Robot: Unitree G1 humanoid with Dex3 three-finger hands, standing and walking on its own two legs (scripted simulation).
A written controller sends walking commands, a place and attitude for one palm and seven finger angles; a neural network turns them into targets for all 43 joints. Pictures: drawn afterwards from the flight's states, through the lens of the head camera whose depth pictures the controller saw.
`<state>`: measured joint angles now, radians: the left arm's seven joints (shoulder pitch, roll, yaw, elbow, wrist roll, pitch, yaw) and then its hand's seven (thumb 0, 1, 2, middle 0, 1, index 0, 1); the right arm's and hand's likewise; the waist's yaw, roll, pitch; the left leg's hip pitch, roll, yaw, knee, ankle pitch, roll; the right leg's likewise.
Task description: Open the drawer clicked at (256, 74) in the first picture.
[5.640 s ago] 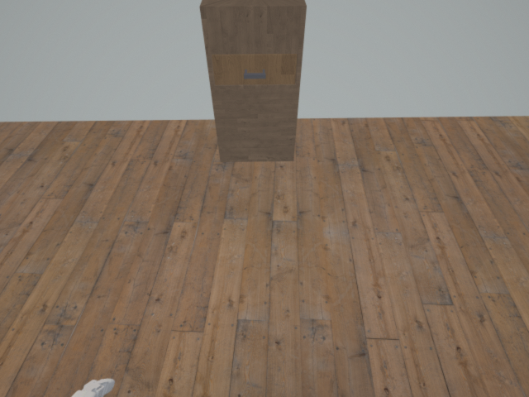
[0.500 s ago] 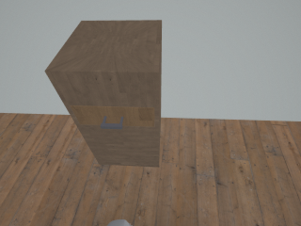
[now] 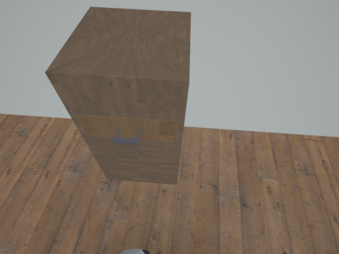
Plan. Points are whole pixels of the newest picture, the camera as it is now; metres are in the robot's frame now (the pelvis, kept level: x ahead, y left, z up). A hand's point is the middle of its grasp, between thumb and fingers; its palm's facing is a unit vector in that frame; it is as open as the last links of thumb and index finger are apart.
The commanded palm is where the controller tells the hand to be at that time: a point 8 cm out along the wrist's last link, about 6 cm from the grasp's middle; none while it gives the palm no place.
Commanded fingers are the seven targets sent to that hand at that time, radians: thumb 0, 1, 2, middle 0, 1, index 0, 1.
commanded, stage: come to a stop and stand still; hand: left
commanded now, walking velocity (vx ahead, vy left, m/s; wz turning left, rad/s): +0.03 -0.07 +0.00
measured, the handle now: (127, 136) +0.53 +0.22 -0.21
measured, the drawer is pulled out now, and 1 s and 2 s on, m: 0.00 0.00 0.00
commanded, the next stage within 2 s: look again from close up in 0.86 s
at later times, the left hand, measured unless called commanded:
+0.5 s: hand out of the picture -0.01 +0.11 -0.17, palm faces +0.09 -0.97 -0.21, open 7.2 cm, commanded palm none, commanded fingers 0.00 0.90 0.90 -0.20 -0.30 -0.20 -0.30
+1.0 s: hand out of the picture -0.08 +0.10 -0.17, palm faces +0.06 -0.99 -0.14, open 7.4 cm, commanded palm none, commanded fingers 0.00 0.90 0.90 -0.20 -0.30 -0.20 -0.30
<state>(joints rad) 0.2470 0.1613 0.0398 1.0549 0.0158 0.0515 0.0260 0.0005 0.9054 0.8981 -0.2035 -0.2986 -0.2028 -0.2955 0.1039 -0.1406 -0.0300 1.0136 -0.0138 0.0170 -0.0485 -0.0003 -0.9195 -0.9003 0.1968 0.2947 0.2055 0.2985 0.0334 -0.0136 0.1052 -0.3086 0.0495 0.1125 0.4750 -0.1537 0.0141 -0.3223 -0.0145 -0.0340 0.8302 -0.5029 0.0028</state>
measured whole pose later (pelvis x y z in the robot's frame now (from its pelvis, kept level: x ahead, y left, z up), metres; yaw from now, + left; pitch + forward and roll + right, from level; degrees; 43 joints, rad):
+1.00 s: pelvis -0.05 -0.05 +0.01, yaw +2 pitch -1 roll +0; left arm 0.33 0.11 -0.01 1.13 0.01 0.00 0.02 0.00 0.90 0.90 -0.20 -0.30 -0.20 -0.30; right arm 0.34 -0.12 0.01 1.11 -0.02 0.01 -0.03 0.00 -0.91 -0.90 0.19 0.29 0.20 0.30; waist 0.00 0.00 0.04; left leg -0.18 0.04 0.03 0.43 -0.24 -0.02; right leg -0.19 0.03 -0.09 0.41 -0.22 -0.06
